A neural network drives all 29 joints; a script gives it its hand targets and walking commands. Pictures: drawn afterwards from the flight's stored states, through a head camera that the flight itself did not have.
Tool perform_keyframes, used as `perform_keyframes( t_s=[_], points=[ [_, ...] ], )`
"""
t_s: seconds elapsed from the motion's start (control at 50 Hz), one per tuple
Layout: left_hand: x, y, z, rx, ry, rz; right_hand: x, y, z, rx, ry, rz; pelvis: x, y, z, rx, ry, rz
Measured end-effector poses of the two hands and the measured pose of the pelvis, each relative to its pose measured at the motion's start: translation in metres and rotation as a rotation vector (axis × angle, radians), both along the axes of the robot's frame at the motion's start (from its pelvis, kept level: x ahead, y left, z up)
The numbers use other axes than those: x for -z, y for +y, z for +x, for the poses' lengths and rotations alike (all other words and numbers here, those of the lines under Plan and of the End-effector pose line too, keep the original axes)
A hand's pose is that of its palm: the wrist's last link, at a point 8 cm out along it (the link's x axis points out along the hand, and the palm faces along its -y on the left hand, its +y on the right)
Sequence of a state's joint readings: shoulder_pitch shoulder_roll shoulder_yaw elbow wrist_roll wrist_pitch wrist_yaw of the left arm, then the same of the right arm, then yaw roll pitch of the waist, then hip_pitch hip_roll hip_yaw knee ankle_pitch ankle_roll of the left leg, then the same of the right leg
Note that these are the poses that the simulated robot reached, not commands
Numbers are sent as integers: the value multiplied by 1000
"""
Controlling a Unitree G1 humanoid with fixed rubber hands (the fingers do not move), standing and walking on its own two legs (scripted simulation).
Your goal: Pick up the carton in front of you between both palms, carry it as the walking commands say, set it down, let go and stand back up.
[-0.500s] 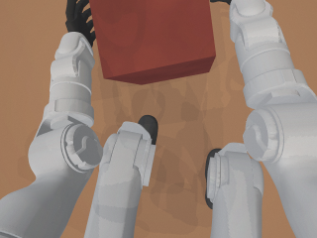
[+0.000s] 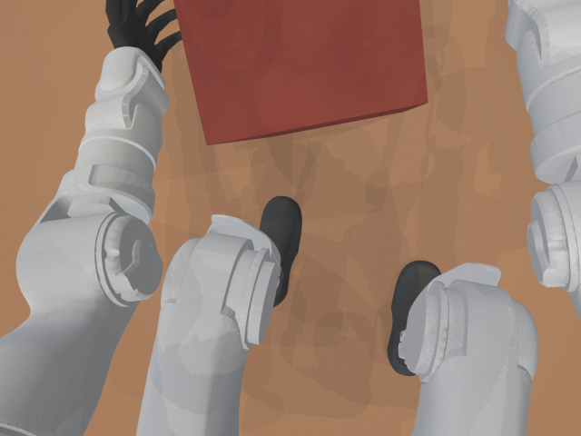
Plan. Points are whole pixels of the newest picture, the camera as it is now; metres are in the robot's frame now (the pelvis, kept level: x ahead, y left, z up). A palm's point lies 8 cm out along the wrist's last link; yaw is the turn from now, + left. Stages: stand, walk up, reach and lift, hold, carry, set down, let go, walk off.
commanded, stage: set down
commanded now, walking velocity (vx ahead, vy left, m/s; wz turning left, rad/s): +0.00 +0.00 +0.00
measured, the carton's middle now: (312, 39) +0.52 +0.10 -0.26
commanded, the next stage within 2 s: let go in 1.02 s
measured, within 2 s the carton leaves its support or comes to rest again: neither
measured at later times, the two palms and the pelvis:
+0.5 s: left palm (8, 1) +0.48 +0.27 -0.03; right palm out of the picture +0.61 -0.09 -0.02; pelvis +0.00 +0.01 +0.08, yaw +0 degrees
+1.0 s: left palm out of the picture +0.47 +0.27 +0.13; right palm out of the picture +0.61 -0.09 +0.13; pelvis +0.03 +0.00 +0.21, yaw -1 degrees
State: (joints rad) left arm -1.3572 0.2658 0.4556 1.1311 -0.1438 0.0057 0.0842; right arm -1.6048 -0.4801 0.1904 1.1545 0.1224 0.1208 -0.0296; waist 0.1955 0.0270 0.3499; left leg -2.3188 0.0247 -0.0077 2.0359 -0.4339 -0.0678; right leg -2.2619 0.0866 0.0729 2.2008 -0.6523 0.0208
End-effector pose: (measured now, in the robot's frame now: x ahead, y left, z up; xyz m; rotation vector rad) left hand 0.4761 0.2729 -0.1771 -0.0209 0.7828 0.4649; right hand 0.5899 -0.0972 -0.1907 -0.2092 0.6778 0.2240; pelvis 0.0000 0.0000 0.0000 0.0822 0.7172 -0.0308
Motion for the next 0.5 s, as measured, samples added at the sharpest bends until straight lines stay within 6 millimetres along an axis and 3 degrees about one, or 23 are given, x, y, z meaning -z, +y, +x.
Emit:
perform_keyframes(
  t_s=[0.16,0.36,0.5],
  points=[
    [-34,-6,11,-7,-120,-24,-47,13,14,2,-80,-12,-7,7,-2,-22,-8,-16],
    [-109,-3,-2,-36,-136,-28,-131,13,17,25,-36,-29,-56,8,-3,-36,35,-37],
    [-151,-5,4,-25,-151,-20,-170,10,21,25,-37,-20,-85,8,2,-38,79,-41]
  ],
)
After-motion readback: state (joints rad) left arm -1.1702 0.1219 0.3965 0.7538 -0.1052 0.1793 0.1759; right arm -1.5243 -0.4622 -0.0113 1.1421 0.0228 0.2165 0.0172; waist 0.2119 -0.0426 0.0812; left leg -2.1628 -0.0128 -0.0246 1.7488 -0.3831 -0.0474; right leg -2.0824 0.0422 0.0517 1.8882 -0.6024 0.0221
